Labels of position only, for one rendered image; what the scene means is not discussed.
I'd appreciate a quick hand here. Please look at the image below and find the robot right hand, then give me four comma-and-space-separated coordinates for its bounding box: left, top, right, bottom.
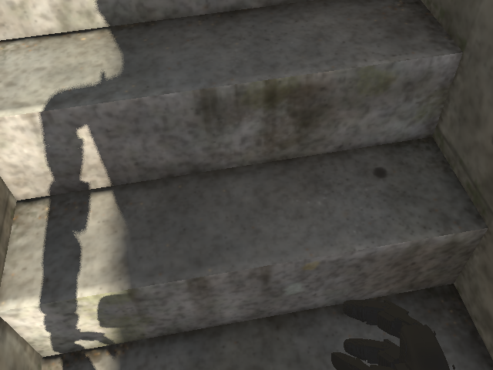
331, 300, 455, 370

